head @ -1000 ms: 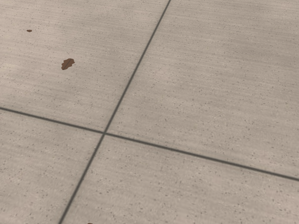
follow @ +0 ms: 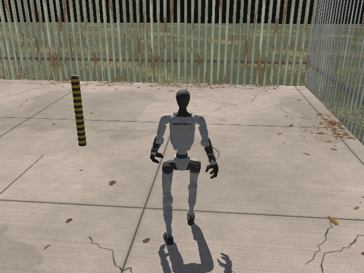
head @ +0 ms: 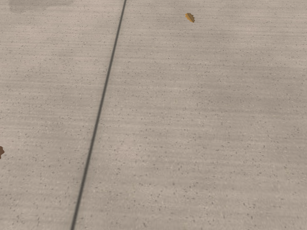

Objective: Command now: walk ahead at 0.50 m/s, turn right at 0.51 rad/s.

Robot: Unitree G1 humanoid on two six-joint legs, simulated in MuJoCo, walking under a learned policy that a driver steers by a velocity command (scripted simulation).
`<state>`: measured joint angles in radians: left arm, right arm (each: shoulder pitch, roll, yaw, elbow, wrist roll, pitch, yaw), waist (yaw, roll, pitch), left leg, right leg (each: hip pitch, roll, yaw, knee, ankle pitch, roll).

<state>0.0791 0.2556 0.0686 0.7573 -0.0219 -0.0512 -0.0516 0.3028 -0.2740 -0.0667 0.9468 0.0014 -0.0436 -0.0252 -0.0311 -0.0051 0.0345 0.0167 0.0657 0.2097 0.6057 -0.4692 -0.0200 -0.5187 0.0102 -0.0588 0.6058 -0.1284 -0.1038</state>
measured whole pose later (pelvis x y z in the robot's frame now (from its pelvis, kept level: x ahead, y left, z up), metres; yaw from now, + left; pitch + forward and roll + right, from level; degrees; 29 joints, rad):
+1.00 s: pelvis +0.53 -0.12 +0.01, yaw -30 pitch +2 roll +1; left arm 0.05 0.25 0.05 0.61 -0.01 -0.05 -0.04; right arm 0.37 -0.30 -0.06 0.94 0.02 -0.06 0.00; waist -0.07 -0.01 0.04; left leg -0.02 0.08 0.13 0.61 -0.48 -0.03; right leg -0.49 -0.01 -0.04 0.57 -0.12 -0.08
